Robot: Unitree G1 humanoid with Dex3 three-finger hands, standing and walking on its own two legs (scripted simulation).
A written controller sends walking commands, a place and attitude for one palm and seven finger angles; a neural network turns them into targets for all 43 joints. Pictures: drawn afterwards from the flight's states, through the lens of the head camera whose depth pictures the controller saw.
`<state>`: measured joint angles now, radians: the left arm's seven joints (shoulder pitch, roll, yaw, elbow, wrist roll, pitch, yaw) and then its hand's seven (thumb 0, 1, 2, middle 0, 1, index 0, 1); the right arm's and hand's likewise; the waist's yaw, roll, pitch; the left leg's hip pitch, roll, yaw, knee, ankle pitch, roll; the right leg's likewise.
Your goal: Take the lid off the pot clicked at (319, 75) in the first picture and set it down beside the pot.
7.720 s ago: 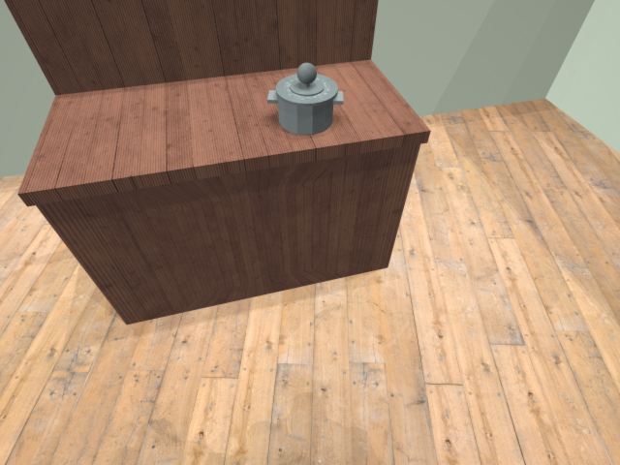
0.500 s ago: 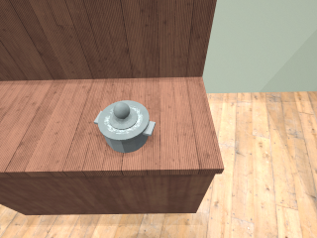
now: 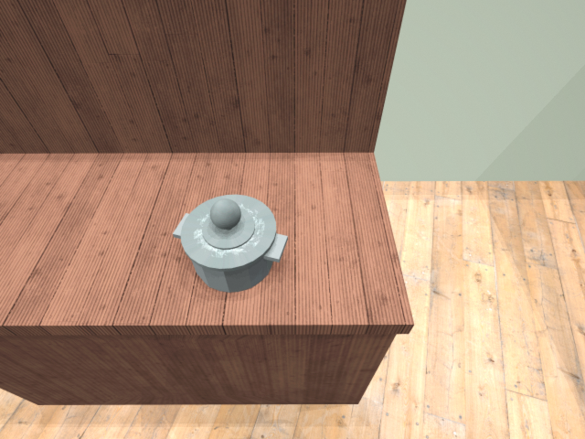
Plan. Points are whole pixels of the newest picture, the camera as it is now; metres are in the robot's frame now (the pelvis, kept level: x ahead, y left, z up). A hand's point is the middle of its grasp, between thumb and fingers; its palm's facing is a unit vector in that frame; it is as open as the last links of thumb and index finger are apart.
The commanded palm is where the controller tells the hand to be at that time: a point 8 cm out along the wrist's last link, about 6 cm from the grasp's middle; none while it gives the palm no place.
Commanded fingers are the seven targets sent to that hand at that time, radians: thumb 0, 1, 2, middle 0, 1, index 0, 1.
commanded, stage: look again from close up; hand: left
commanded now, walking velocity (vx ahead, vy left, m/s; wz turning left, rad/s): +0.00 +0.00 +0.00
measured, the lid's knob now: (225, 214) +0.44 +0.14 +0.04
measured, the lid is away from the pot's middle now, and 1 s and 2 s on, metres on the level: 0.01 0.01 0.01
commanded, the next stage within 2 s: lift the closed hand beside the body in 0.02 s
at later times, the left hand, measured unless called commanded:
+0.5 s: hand out of the picture +0.10 +0.19 -0.07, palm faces +0.20 -0.95 -0.22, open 4.7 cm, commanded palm +0.07 +0.24 -0.05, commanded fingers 0.00 0.90 0.90 -1.08 -1.26 -1.08 -1.26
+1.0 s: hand out of the picture +0.09 +0.23 -0.05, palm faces +0.25 -0.89 -0.37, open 3.1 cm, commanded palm +0.05 +0.26 +0.00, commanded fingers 0.00 0.90 0.90 -1.30 -1.50 -1.30 -1.50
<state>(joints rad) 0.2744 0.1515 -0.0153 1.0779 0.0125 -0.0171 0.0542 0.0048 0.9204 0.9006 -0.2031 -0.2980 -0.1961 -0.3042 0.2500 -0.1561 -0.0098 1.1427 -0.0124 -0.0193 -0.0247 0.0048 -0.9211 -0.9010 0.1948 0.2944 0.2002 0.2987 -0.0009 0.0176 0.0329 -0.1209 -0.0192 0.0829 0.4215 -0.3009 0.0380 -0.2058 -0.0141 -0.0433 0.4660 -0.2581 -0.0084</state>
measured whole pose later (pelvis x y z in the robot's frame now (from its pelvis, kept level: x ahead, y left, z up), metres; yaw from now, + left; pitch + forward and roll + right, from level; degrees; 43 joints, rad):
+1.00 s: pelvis -0.02 -0.01 -0.01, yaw +3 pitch +0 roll +0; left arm 0.56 0.24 0.11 0.10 -0.01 -0.03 0.08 0.01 0.90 0.90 -1.28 -1.49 -1.28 -1.49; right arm 0.24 -0.20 0.02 0.65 0.01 -0.15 -0.06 0.01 -0.91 -0.90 0.20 0.30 0.21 0.30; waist 0.03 0.04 0.02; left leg -0.23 -0.01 0.03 0.56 -0.33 0.03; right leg -0.27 -0.01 -0.10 0.54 -0.27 -0.02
